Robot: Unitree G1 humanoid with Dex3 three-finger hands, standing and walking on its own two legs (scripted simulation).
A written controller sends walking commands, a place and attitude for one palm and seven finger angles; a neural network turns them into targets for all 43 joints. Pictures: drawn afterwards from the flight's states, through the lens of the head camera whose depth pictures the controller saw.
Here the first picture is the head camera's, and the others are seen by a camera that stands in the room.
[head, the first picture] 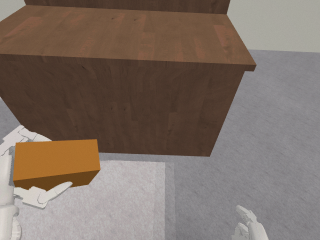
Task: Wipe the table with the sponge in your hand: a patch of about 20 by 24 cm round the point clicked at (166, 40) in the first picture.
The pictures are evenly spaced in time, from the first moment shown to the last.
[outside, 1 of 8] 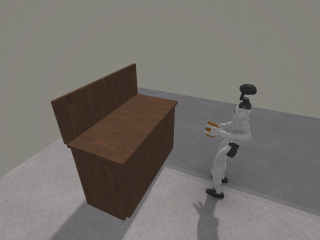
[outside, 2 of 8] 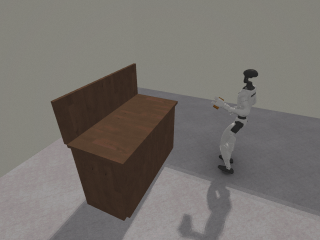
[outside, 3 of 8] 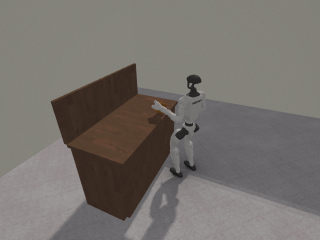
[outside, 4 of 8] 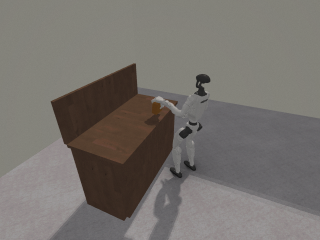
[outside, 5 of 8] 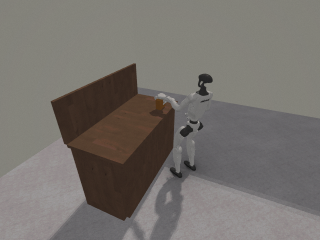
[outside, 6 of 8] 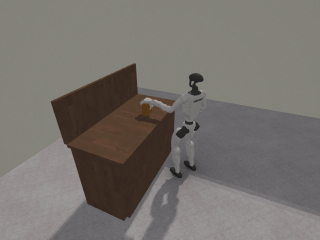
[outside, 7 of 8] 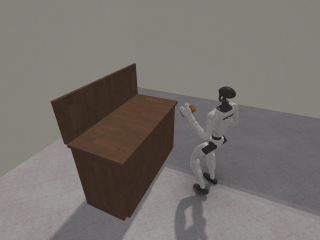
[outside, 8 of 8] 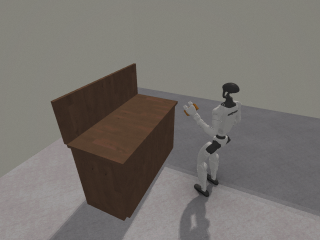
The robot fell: no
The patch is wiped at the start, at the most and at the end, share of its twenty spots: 0.00 1.00 1.00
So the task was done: yes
